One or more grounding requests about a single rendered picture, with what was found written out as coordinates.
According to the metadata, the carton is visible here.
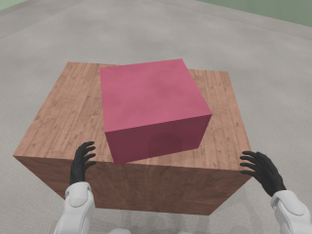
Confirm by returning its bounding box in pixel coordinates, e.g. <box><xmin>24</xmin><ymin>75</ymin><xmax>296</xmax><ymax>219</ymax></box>
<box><xmin>99</xmin><ymin>58</ymin><xmax>213</xmax><ymax>165</ymax></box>

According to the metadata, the left robot forearm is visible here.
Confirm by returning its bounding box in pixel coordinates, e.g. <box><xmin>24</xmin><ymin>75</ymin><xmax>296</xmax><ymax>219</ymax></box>
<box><xmin>54</xmin><ymin>181</ymin><xmax>96</xmax><ymax>234</ymax></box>

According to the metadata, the right robot forearm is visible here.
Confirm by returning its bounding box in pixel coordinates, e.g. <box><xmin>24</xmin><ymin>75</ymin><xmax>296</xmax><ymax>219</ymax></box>
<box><xmin>270</xmin><ymin>190</ymin><xmax>312</xmax><ymax>234</ymax></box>

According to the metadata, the right robot hand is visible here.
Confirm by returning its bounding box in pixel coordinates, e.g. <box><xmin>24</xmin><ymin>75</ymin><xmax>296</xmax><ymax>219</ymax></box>
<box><xmin>240</xmin><ymin>151</ymin><xmax>287</xmax><ymax>197</ymax></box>

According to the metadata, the pedestal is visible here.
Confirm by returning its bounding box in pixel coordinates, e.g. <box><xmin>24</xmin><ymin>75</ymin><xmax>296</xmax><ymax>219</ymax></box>
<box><xmin>13</xmin><ymin>61</ymin><xmax>255</xmax><ymax>215</ymax></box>

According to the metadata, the left robot hand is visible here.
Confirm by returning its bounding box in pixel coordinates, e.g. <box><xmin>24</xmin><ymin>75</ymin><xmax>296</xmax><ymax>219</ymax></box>
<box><xmin>69</xmin><ymin>141</ymin><xmax>96</xmax><ymax>185</ymax></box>

